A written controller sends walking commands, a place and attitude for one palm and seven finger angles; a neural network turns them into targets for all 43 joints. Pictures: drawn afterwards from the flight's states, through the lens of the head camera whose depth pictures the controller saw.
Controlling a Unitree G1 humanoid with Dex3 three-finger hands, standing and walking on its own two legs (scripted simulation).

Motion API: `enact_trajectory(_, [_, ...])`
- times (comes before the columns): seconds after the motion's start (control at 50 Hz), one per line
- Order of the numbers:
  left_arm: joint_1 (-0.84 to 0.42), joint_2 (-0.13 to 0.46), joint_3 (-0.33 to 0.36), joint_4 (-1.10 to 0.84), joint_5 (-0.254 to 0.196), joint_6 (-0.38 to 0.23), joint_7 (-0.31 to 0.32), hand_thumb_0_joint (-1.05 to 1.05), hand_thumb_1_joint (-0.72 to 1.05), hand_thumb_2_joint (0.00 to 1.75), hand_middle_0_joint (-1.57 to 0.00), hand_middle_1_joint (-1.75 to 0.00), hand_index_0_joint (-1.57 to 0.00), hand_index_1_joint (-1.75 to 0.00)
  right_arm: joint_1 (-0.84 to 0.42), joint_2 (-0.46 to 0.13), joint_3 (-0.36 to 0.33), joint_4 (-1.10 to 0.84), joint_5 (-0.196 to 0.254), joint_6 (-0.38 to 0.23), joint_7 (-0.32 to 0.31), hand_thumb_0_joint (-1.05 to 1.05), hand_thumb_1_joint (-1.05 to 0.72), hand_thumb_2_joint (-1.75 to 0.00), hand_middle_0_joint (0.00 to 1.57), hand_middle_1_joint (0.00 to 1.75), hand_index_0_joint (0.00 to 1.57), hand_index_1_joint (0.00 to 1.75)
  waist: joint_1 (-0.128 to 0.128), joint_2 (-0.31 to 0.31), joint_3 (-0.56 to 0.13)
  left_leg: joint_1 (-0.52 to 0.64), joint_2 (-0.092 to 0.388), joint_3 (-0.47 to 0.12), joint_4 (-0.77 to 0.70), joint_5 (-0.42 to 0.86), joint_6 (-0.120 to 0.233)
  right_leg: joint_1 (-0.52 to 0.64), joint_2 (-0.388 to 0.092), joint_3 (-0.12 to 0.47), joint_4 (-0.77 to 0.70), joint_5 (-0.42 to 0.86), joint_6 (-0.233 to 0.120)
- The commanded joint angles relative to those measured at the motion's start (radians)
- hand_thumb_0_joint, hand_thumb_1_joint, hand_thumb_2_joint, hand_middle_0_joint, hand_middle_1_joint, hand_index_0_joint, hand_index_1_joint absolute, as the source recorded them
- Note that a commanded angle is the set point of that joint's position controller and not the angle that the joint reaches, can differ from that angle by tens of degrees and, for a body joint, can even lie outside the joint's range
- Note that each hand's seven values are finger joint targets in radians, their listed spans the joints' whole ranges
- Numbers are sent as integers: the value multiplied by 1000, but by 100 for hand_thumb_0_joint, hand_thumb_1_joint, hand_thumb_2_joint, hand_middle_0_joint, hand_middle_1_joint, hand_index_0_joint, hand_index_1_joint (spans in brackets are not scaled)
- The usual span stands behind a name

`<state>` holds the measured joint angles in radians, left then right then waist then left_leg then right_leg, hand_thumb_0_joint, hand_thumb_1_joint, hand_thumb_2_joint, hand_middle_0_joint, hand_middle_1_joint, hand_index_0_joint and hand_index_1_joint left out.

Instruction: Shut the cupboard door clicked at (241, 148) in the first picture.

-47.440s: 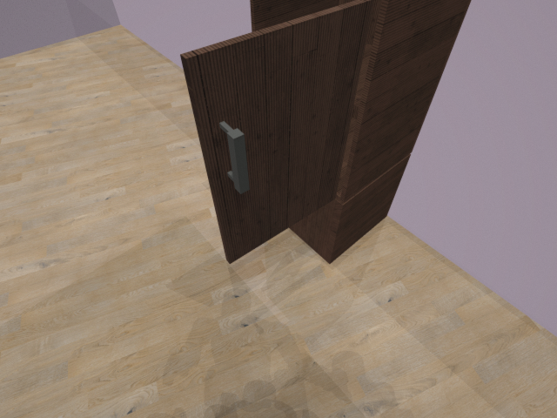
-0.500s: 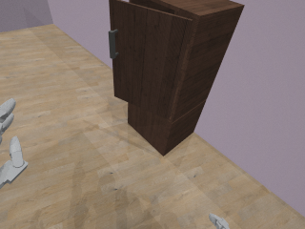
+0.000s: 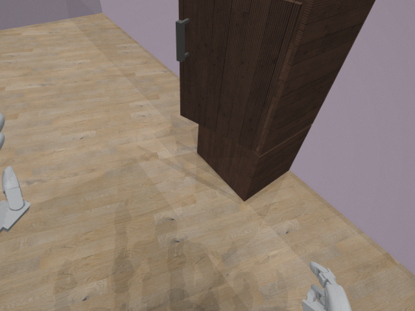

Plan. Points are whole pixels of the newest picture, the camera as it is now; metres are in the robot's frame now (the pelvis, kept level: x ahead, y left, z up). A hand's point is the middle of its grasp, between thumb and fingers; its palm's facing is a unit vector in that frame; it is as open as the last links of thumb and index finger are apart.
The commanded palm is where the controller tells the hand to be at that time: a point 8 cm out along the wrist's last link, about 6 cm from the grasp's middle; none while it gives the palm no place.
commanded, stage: stop stepping back and stand still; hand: left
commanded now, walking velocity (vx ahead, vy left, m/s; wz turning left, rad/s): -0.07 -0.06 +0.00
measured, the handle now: (183, 40) +0.98 +0.15 +0.06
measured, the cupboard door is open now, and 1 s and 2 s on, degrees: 19 19 19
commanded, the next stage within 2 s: let the arm hang, fingers relaxed in 0.06 s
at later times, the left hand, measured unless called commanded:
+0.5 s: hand out of the picture +0.05 +0.19 -0.17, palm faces +0.10 -0.98 -0.16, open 6.8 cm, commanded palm none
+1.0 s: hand out of the picture -0.06 +0.21 -0.16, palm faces +0.05 -0.98 -0.19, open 7.4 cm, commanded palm none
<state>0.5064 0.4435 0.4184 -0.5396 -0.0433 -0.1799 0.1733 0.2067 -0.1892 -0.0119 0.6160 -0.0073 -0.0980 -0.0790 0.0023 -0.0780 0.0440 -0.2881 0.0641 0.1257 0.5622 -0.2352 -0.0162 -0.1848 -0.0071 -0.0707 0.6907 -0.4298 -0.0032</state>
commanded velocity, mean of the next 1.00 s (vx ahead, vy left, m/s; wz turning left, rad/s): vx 0.00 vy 0.00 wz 0.00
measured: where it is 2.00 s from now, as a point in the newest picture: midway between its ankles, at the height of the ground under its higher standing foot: outside the picture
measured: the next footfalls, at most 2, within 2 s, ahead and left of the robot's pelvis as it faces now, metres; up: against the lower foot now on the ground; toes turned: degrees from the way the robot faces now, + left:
none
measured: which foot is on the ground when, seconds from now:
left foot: down 0.00-1.00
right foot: down 0.00-1.00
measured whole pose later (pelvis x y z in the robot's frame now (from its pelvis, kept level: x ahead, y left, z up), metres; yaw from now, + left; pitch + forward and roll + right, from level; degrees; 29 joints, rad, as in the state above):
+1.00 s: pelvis -0.02 +0.04 +0.01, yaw +1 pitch -2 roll +0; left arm 0.36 0.14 0.00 1.15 0.01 0.01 0.03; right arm 0.32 -0.13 0.00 1.12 -0.02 0.02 -0.02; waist 0.00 0.02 0.01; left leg -0.23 0.02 0.13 0.40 -0.13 0.03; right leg -0.11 -0.03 -0.06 0.42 -0.27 0.01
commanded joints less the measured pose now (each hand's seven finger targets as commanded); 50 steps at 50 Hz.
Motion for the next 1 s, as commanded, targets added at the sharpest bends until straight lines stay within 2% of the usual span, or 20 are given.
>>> enact_trajectory(0.0, [29, 182, 184, -202, -9, -66, 13, 0, 90, 90, -20, -30, -20, -30, -45, -135, -30, -142, 19, -49, 13, 0, -90, -90, 20, 30, 20, 30, -5, 274, -116, 71, 171, -160, -146, 346, 74, 6, 2, 14, -245, 146, 17])
enact_trajectory(0.04, [133, 164, 189, -119, -14, -57, 7, 0, 90, 90, -20, -30, -20, -30, -30, -131, -32, -147, 25, -42, 18, 0, -90, -90, 20, 30, 20, 30, -13, 171, -165, 12, 97, -90, -94, 205, 36, 87, -31, 71, -292, 382, 4])
enact_trajectory(0.08, [145, 140, 157, -103, -27, -42, 5, 0, 90, 90, -20, -30, -20, -30, -30, -123, -34, -151, 31, -20, 23, 0, -90, -90, 20, 30, 20, 30, -24, 45, -187, 12, 46, -65, 7, 158, 14, 54, -112, 181, -293, 575, -19])
enact_trajectory(0.12, [136, 142, 144, -75, -28, -28, 10, 0, 90, 90, -20, -30, -20, -30, -40, -114, -24, -146, 32, 3, 20, 0, -90, -90, 20, 30, 20, 30, -28, -24, -188, -19, 23, -64, 36, 104, 10, 63, -166, 209, -293, 715, -25])
enact_trajectory(0.14, [-63, -41, -315, 589, 61, 95, -122, 0, 90, 90, -20, -30, -20, -30, -166, -187, -45, 16, 21, -74, 91, 0, -90, -90, 20, 30, 20, 30, -53, -12, -151, -63, 87, -109, 125, 187, 14, -26, -218, 99, -147, 857, -59])
enact_trajectory(0.16, [-72, -27, -306, 604, 66, 166, -162, 0, 90, 90, -20, -30, -20, -30, -108, -244, -62, 13, 13, -30, 88, 0, -90, -90, 20, 30, 20, 30, -46, 52, -171, 2, 72, -117, 79, 200, 17, -82, -187, 125, -147, 806, -56])
enact_trajectory(0.18, [-51, -44, -309, 601, 65, 186, -172, 0, 90, 90, -20, -30, -20, -30, -76, -228, -57, 3, 9, -6, 82, 0, -90, -90, 20, 30, 20, 30, -36, 65, -152, 13, 72, -105, 74, 253, 25, -96, -154, 94, -141, 717, -37])
enact_trajectory(0.22, [-106, -64, -336, 690, 66, 183, -177, 0, 90, 90, -20, -30, -20, -30, -64, -206, -34, 11, 4, 34, 78, 0, -90, -90, 20, 30, 20, 30, -9, -25, -147, -25, 71, -123, 74, 290, 44, -96, -139, 65, -133, 619, -30])
enact_trajectory(0.24, [-134, -60, -343, 751, 68, 180, -176, 0, 90, 90, -20, -30, -20, -30, -63, -195, -28, 16, -1, 48, 78, 0, -90, -90, 20, 30, 20, 30, -7, -99, -144, -19, 63, -128, 79, 304, 40, -88, -141, 74, -133, 642, -38])
enact_trajectory(0.28, [-169, -58, -354, 858, 69, 183, -169, 0, 90, 90, -20, -30, -20, -30, -51, -178, -16, 20, -10, 75, 72, 0, -90, -90, 20, 30, 20, 30, -11, -184, -131, -11, 25, -127, 81, 273, 38, -64, -164, 82, -147, 700, -61])
enact_trajectory(0.32, [-186, -59, -361, 984, 70, 188, -158, 0, 90, 90, -20, -30, -20, -30, -40, -163, -13, 52, -20, 97, 70, 0, -90, -90, 20, 30, 20, 30, -11, -174, -112, 9, 6, -120, 60, 259, 36, -49, -168, 87, -162, 686, -65])
enact_trajectory(0.36, [-193, -67, -371, 1092, 64, 191, -149, 0, 90, 90, -20, -30, -20, -30, -23, -159, -10, 103, -24, 108, 70, 0, -90, -90, 20, 30, 20, 30, -14, -32, -108, 66, 21, -132, 1, 312, 37, -63, -146, 85, -178, 508, -58])
enact_trajectory(0.4, [-187, -88, -380, 1194, 57, 194, -146, 0, 90, 90, -20, -30, -20, -30, -21, -156, -6, 155, -23, 110, 69, 0, -90, -90, 20, 30, 20, 30, -10, 171, -93, 70, 48, -155, -71, 279, 50, -47, -105, 78, -215, 276, -34])
enact_trajectory(0.42, [-175, -95, -381, 1245, 56, 196, -147, 0, 90, 90, -20, -30, -20, -30, -21, -151, -4, 178, -21, 111, 67, 0, -90, -90, 20, 30, 20, 30, -4, 230, -73, 40, 50, -165, -105, 204, 53, -26, -93, 80, -243, 200, -31])
enact_trajectory(0.48, [-146, -132, -364, 1345, 61, 194, -148, 0, 90, 90, -20, -30, -20, -30, -1, -119, -13, 226, -23, 116, 60, 0, -90, -90, 20, 30, 20, 30, 0, 314, -52, 5, 40, -168, -150, 25, 46, 10, -94, 80, -313, 149, -49])
enact_trajectory(0.52, [-150, -129, -373, 1408, 57, 191, -152, 0, 90, 90, -20, -30, -20, -30, 20, -116, -12, 263, -20, 116, 57, 0, -90, -90, 20, 30, 20, 30, -2, 313, -46, 8, 43, -176, -184, -28, 43, 19, -90, 84, -335, 142, -55])
enact_trajectory(0.54, [-149, -130, -373, 1431, 58, 190, -153, 0, 90, 90, -20, -30, -20, -30, 35, -120, -16, 274, -17, 116, 54, 0, -90, -90, 20, 30, 20, 30, -1, 251, -39, 26, 52, -185, -185, -3, 45, 16, -87, 76, -347, 157, -55])
enact_trajectory(0.6, [-149, -142, -384, 1502, 57, 185, -155, 0, 90, 90, -20, -30, -20, -30, 66, -120, -17, 321, -12, 111, 50, 0, -90, -90, 20, 30, 20, 30, -8, 160, -25, 58, 59, -179, -208, 7, 45, 8, -91, 77, -373, 172, -51])
enact_trajectory(0.72, [-125, -166, -397, 1603, 56, 185, -149, 0, 90, 90, -20, -30, -20, -30, 118, -109, -16, 402, -8, 112, 47, 0, -90, -90, 20, 30, 20, 30, -15, 58, 55, 78, 63, -172, -265, -67, 47, -53, -87, 74, -394, 111, -42])
enact_trajectory(0.98, [-63, -216, -401, 1679, 58, 182, -136, 0, 90, 90, -20, -30, -20, -30, 170, -36, -12, 491, -7, 112, 45, 0, -90, -90, 20, 30, 20, 30, -11, 69, 93, 77, 48, -136, -284, -63, 45, -85, -86, 82, -390, 105, -32])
